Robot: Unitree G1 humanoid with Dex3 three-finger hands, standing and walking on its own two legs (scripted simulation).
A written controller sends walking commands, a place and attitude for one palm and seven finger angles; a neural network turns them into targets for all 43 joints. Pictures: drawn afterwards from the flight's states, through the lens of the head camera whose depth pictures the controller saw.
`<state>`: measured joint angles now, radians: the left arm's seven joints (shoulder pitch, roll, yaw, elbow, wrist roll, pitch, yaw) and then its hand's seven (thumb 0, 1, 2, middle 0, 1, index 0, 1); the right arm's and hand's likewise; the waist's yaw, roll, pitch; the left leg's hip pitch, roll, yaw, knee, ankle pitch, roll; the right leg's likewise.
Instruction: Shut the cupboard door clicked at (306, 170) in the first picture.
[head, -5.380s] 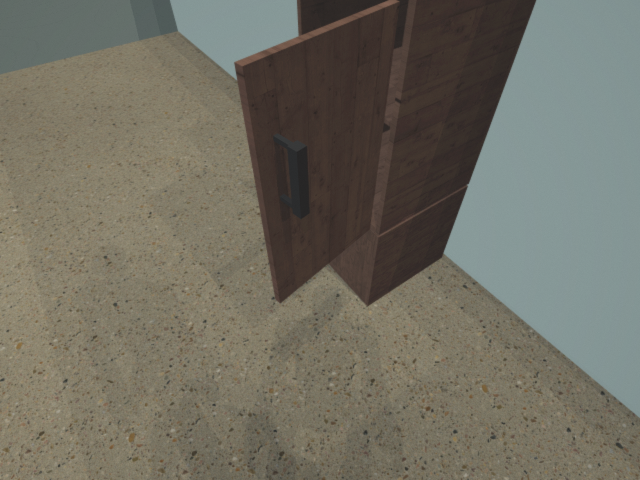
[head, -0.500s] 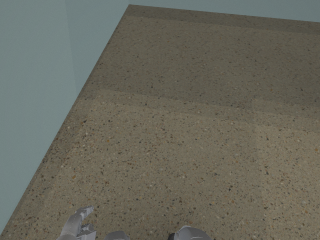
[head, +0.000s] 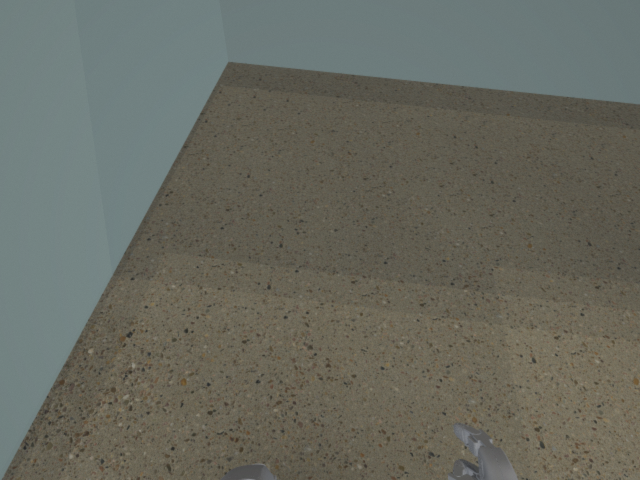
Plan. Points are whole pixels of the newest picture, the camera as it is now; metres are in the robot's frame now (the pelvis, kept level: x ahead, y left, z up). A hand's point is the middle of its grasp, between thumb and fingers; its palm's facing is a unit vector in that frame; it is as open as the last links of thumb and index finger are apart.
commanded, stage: walk to a spot facing it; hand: left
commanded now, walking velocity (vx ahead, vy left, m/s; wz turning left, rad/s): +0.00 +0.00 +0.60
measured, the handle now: out of the picture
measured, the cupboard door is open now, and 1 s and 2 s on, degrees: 100 100 100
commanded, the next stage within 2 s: none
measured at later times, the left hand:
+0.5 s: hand (229, 407) +0.23 +0.16 -0.14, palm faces +0.23 -0.95 -0.20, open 7.4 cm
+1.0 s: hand (202, 439) +0.18 +0.19 -0.14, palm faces +0.51 -0.81 -0.30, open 7.4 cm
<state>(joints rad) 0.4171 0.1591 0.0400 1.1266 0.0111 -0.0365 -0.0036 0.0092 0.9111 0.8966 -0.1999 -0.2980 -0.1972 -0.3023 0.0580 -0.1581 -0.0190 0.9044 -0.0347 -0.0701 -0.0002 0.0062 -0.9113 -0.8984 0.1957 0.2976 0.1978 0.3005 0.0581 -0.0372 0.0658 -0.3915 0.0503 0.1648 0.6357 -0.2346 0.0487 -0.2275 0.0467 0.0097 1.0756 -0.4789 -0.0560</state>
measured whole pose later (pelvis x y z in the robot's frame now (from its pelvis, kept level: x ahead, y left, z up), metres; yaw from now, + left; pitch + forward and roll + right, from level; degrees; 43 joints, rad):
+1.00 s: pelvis +0.21 -0.05 +0.01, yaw +31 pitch +2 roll +0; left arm 0.17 0.24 0.06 0.88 0.02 0.03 0.01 0.01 0.91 0.90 -0.20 -0.30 -0.20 -0.30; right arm 0.15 -0.24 -0.07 0.89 -0.02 0.06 0.02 0.01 -0.91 -0.90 0.20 0.30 0.20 0.30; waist 0.00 0.03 0.07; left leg -0.38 0.01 -0.05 0.58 -0.23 -0.02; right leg -0.34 -0.04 -0.04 0.64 -0.34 0.07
